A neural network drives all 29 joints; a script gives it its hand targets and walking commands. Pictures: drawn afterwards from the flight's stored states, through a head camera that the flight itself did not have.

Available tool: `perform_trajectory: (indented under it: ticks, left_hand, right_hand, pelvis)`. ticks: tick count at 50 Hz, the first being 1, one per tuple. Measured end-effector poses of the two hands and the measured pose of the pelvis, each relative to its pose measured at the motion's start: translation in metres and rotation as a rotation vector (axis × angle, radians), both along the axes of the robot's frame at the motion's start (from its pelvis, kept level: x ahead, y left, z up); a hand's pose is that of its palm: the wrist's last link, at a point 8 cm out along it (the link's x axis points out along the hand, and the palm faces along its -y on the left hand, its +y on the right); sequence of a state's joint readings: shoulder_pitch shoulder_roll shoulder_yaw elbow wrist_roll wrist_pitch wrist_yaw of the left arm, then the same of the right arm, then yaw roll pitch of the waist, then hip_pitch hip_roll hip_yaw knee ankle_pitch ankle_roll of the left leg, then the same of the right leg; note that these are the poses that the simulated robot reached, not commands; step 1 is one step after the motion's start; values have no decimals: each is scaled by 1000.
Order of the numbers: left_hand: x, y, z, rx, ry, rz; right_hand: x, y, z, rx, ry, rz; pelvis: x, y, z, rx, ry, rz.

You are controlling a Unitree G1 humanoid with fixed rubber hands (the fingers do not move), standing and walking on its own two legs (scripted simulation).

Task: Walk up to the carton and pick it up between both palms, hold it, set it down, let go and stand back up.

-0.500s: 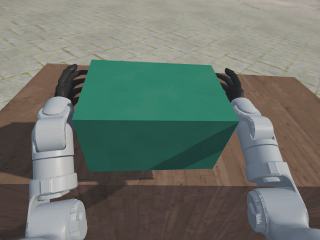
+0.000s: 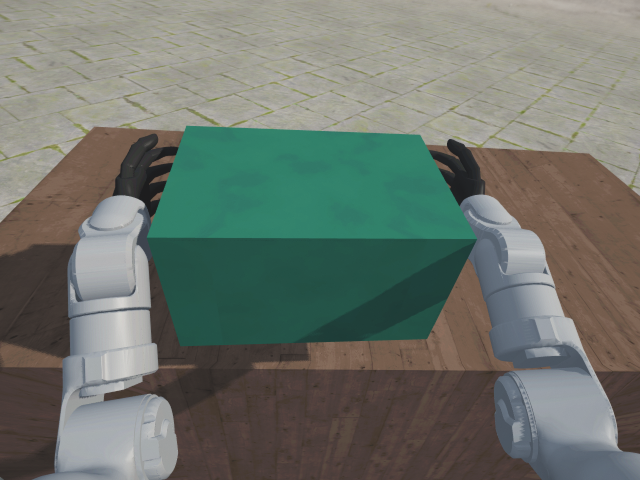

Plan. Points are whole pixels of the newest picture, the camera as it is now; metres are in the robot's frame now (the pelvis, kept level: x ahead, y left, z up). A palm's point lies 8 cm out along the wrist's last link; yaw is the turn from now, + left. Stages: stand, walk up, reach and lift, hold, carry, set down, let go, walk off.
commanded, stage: hold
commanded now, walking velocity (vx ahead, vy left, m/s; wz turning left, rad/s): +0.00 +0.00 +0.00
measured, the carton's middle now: (308, 233) +0.35 +0.01 +0.18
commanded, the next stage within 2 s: none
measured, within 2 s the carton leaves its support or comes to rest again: neither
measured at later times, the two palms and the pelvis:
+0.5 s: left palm (133, 197) +0.35 +0.21 +0.22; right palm (466, 198) +0.37 -0.18 +0.23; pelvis +0.00 +0.00 +0.00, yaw +0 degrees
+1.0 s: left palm (133, 200) +0.35 +0.21 +0.22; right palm (465, 200) +0.37 -0.18 +0.22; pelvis +0.00 +0.00 +0.00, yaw +0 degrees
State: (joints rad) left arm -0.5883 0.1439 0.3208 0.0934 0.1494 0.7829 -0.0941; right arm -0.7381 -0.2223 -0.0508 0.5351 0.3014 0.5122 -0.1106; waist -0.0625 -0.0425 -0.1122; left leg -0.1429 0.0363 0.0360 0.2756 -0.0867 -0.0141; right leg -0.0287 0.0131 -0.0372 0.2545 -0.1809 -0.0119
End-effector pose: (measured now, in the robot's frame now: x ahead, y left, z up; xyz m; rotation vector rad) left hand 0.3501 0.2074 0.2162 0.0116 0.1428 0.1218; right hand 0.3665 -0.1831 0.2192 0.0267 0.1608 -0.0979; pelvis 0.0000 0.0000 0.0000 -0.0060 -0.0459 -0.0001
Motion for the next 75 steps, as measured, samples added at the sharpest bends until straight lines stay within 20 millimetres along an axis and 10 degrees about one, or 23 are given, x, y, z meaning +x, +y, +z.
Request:
perform_trajectory:
  ticks: [75]
  left_hand:
    - [0,0,0,-3,1,-2]
  right_hand:
    - [0,0,1,-1,-4,-6]
  pelvis:
    - [1,0,0,0,-6,0]
